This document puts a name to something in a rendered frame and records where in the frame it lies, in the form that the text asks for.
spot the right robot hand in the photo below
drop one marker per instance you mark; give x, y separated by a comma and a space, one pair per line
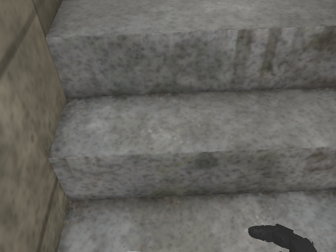
283, 237

